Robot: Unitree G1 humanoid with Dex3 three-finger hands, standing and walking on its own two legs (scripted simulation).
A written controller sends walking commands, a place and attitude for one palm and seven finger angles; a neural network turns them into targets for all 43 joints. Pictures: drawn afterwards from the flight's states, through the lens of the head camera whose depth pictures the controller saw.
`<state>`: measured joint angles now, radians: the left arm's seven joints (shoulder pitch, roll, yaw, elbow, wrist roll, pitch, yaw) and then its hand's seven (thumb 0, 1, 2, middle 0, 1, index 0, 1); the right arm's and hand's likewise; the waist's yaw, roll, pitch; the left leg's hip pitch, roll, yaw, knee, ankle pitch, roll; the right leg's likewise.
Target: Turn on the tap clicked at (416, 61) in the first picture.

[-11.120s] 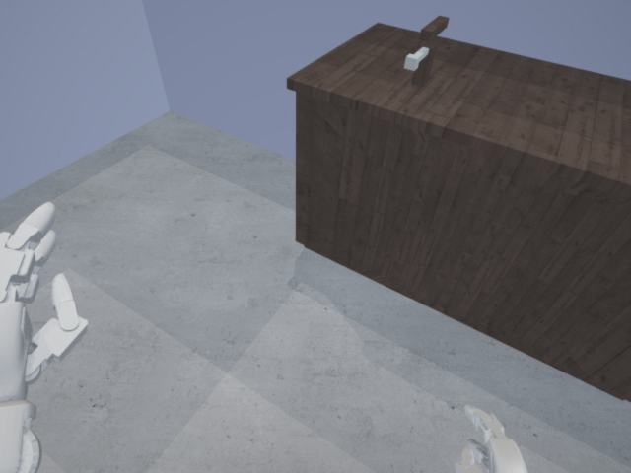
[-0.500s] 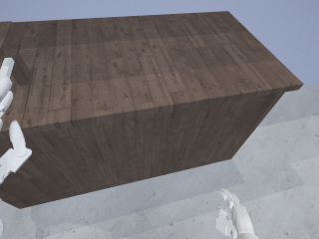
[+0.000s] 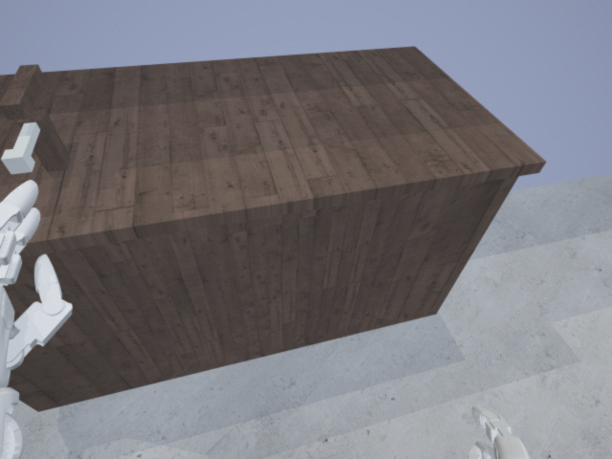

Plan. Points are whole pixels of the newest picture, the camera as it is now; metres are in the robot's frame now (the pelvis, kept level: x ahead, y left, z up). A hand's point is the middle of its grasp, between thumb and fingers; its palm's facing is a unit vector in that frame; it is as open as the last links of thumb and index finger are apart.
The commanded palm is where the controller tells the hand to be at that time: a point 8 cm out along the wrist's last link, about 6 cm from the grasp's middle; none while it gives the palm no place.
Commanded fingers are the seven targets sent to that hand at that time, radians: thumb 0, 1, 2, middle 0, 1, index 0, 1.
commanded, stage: come to a stop and stand still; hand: left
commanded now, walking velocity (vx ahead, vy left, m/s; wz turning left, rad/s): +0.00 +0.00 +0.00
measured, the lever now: (18, 161) +0.48 +0.47 +0.12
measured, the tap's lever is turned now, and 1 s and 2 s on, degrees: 0 0 0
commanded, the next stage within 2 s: look again from close up in 0.38 s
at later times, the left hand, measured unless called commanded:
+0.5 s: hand (40, 323) +0.19 +0.26 +0.17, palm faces +0.41 -0.81 -0.42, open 7.4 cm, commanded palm +0.13 +0.29 +0.18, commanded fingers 0.00 0.90 0.90 -0.20 -0.30 -0.20 -0.30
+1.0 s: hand (11, 265) +0.25 +0.31 +0.18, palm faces +0.38 -0.85 -0.36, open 7.4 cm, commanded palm +0.19 +0.34 +0.18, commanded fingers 0.00 0.90 0.90 -0.20 -0.30 -0.20 -0.30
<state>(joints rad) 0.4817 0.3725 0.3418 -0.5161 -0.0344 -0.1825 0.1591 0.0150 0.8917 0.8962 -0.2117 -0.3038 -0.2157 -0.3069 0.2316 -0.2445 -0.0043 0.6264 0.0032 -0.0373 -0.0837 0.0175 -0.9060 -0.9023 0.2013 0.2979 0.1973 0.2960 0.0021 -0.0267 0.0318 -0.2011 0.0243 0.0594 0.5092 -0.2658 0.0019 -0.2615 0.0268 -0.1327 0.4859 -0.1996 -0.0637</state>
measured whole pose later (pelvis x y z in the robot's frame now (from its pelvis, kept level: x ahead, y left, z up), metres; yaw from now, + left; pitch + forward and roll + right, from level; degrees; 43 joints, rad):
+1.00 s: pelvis +0.02 +0.07 +0.00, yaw -2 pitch -1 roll -2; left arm 0.40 0.38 0.39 -0.50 -0.04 -0.23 0.12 0.02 0.89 0.90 -0.21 -0.30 -0.22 -0.31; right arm 0.22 -0.22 0.04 0.56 -0.02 -0.12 -0.02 0.02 -0.90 -0.90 0.20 0.30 0.20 0.30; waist 0.00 -0.03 0.04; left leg -0.21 -0.07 0.05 0.52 -0.30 0.10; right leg -0.27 0.01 -0.02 0.46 -0.19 0.00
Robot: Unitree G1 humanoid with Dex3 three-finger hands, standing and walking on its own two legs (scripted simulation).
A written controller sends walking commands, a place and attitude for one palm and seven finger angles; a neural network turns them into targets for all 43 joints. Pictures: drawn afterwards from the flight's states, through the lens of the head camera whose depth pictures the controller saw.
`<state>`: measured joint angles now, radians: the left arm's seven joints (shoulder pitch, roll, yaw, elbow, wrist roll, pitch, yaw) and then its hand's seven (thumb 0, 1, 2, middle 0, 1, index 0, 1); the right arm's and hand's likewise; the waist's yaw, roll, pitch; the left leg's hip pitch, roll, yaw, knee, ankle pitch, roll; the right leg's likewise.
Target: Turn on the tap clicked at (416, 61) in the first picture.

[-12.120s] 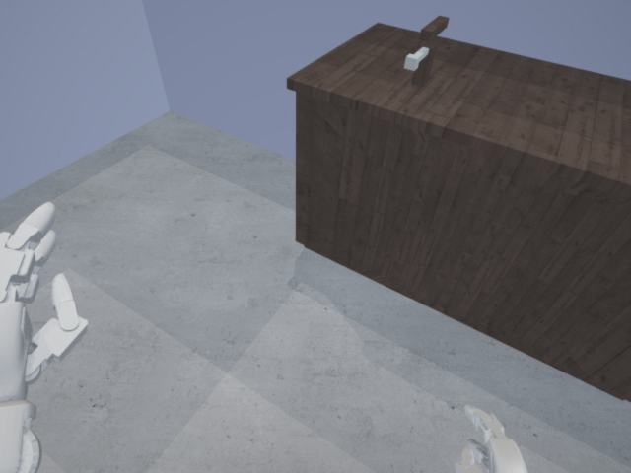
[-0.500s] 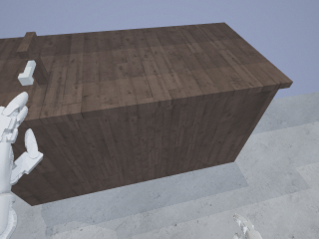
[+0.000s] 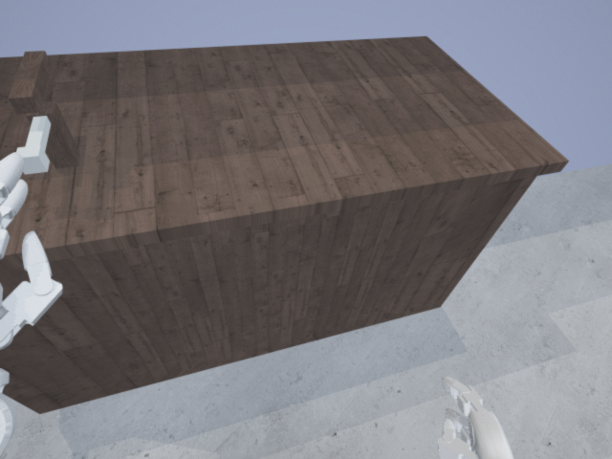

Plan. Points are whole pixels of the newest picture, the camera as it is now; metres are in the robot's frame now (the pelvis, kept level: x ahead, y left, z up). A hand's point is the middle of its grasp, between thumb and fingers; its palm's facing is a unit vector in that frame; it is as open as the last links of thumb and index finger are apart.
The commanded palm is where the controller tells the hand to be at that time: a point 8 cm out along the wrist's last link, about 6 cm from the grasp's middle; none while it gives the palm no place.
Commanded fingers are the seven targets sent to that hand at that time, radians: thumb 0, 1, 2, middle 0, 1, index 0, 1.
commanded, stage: shuffle to correct the standing spot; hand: left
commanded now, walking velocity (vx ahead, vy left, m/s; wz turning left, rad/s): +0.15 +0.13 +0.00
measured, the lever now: (32, 159) +0.45 +0.42 +0.11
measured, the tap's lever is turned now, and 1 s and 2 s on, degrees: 0 0 0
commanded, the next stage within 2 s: come to a stop and stand still in 0.72 s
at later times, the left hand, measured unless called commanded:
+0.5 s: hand (38, 240) +0.27 +0.30 +0.17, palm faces +0.44 -0.83 -0.33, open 7.4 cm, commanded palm +0.22 +0.32 +0.18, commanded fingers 0.00 0.90 0.90 -0.20 -0.30 -0.20 -0.30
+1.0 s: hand (2, 167) +0.36 +0.37 +0.18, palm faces +0.43 -0.84 -0.33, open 7.4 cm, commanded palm +0.30 +0.41 +0.18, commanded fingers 0.00 0.90 0.90 -0.20 -0.30 -0.20 -0.30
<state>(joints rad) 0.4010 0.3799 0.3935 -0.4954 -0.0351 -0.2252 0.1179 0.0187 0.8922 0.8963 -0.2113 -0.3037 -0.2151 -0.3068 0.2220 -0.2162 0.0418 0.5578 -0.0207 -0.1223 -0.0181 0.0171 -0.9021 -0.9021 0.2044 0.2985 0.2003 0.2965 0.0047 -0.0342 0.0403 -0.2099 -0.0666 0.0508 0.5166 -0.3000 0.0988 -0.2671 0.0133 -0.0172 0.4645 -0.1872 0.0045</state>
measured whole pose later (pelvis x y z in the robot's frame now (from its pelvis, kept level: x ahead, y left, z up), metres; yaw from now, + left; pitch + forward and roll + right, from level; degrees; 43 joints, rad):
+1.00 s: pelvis +0.13 +0.13 -0.02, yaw -1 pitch -4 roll +0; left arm 0.35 0.37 0.39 -0.52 -0.04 -0.20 0.13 0.01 0.89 0.90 -0.21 -0.30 -0.21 -0.31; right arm 0.18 -0.20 0.00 0.62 0.00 -0.11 -0.07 0.02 -0.90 -0.90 0.20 0.30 0.20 0.30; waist 0.02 -0.04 0.08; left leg -0.33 0.08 0.01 0.66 -0.27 -0.05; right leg -0.29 -0.07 -0.04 0.72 -0.39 0.03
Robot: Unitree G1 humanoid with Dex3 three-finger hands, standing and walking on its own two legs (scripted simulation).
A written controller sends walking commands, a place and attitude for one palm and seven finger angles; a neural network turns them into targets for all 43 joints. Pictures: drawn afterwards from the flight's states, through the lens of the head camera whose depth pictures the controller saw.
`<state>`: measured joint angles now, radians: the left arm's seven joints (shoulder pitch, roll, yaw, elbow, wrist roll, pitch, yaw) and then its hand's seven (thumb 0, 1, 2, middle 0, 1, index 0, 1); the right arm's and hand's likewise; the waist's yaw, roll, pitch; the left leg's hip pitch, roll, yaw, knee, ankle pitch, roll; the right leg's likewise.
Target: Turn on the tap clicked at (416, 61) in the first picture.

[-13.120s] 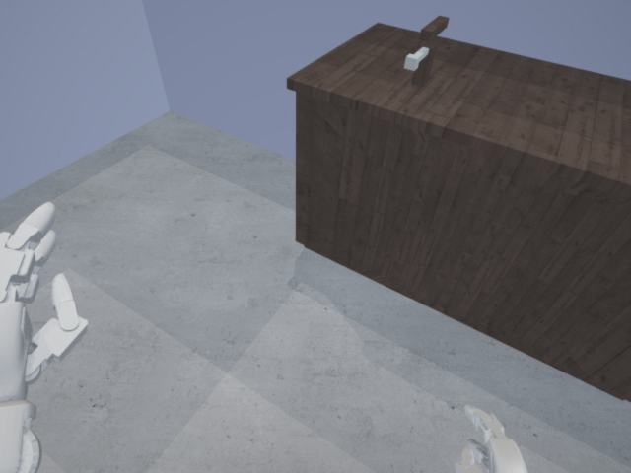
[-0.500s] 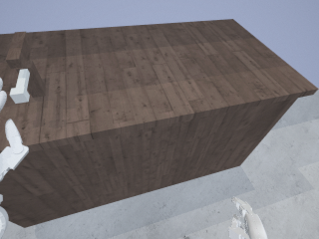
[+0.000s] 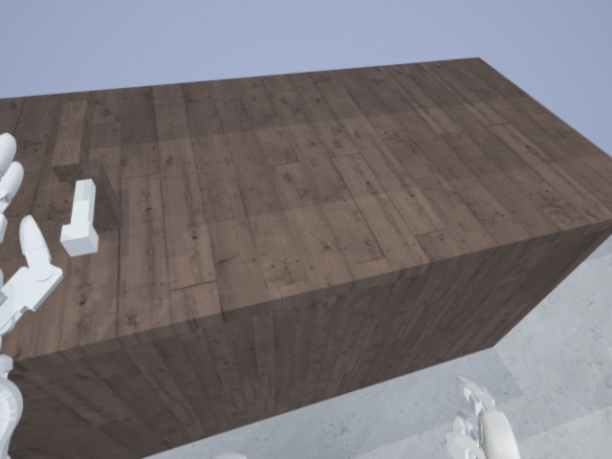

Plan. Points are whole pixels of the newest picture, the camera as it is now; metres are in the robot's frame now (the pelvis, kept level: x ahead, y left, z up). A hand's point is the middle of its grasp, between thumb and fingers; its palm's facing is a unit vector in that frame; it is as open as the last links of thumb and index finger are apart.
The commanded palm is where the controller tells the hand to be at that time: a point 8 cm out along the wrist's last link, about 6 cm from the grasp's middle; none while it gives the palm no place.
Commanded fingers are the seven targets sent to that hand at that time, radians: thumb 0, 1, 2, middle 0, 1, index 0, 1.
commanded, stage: come to a stop and stand still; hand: left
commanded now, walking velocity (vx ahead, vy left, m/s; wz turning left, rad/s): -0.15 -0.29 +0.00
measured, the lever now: (80, 238) +0.31 +0.30 +0.13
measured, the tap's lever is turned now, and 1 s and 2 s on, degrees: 0 0 0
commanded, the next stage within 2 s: look again from close up in 1.16 s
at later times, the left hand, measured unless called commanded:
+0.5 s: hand (0, 241) +0.24 +0.30 +0.21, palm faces +0.47 -0.79 -0.40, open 7.4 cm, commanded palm +0.16 +0.31 +0.20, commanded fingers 0.00 0.90 0.90 -0.20 -0.30 -0.20 -0.30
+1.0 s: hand out of the picture +0.24 +0.33 +0.19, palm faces +0.42 -0.83 -0.37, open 7.4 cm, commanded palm +0.18 +0.35 +0.20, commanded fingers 0.00 0.90 0.90 -0.20 -0.30 -0.20 -0.30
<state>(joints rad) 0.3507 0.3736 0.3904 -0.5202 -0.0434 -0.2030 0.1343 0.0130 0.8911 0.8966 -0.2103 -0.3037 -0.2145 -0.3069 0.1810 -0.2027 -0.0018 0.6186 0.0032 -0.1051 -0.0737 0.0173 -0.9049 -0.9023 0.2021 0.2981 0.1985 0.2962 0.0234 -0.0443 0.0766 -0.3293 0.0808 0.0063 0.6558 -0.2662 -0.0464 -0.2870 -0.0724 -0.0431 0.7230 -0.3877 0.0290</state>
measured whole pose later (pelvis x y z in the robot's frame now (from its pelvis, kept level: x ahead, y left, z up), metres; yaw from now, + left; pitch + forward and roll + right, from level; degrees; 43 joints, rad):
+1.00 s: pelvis +0.02 +0.07 +0.02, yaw +0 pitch -1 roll -2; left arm 0.37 0.36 0.39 -0.51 -0.01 -0.23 0.11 0.02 0.89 0.90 -0.21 -0.30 -0.21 -0.31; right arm 0.19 -0.16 0.04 0.62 0.01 -0.17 0.00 0.02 -0.90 -0.90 0.21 0.30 0.20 0.30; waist 0.04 -0.04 0.12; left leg -0.28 0.01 0.05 0.53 -0.23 0.04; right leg -0.17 -0.05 0.01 0.42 -0.24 0.06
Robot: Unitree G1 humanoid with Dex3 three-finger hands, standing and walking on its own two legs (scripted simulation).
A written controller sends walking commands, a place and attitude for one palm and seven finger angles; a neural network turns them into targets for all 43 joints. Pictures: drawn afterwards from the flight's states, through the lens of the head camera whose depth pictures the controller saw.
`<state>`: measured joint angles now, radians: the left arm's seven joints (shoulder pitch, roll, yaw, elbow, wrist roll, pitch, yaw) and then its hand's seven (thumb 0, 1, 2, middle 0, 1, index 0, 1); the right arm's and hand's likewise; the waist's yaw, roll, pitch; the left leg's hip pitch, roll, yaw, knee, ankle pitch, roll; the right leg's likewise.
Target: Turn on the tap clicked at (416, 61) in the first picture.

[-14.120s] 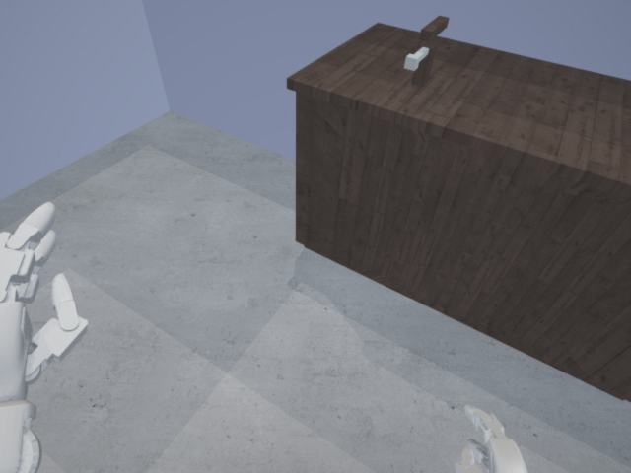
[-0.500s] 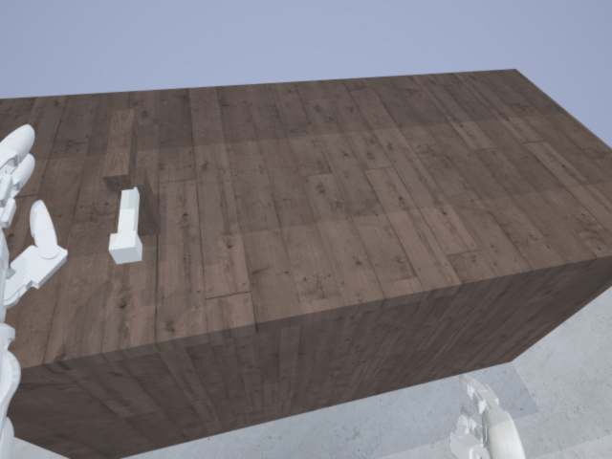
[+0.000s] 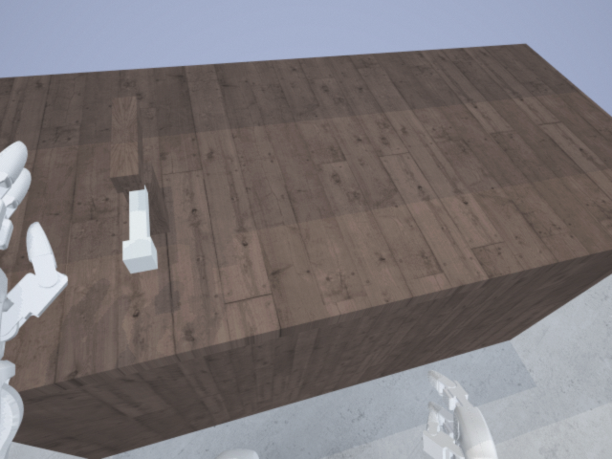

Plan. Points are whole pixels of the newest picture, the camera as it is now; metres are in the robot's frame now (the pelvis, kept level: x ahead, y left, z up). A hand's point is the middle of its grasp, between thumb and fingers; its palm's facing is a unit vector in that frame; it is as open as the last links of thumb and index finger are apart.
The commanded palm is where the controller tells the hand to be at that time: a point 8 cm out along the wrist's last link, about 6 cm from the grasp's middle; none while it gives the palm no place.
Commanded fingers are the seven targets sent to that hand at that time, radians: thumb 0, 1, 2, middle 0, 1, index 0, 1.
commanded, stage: come to a stop and stand still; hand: left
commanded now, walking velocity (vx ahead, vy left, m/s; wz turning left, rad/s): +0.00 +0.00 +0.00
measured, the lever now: (140, 255) +0.29 +0.22 +0.11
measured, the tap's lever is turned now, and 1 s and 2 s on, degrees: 0 0 0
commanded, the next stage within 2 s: look again from close up in 0.16 s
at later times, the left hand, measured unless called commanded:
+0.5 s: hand (77, 283) +0.23 +0.24 +0.16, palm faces +0.40 -0.84 -0.38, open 7.4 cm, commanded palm +0.16 +0.27 +0.18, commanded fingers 0.00 0.90 0.90 -0.20 -0.30 -0.20 -0.30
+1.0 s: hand (106, 299) +0.21 +0.21 +0.17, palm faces +0.35 -0.84 -0.42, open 7.4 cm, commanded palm +0.15 +0.24 +0.18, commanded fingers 0.00 0.90 0.90 -0.20 -0.30 -0.20 -0.30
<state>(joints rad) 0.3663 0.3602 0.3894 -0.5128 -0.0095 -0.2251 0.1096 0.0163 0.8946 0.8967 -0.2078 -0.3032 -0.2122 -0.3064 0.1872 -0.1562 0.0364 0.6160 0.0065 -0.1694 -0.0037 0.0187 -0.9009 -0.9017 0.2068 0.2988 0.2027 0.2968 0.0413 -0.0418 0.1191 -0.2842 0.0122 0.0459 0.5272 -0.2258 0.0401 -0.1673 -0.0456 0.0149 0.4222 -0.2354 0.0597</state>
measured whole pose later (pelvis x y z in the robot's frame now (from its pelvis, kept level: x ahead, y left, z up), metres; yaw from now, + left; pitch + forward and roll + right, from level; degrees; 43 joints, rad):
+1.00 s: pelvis -0.01 -0.03 +0.00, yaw +0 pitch -1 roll -2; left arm 0.43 0.39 0.39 -0.56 -0.05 -0.19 0.10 0.02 0.89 0.90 -0.21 -0.30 -0.21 -0.31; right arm 0.16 -0.17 0.01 0.52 0.02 -0.10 -0.02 0.02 -0.90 -0.90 0.20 0.30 0.20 0.30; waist 0.03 -0.01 0.13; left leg -0.31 0.06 0.02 0.52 -0.20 -0.01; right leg -0.21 0.01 0.00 0.45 -0.23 0.02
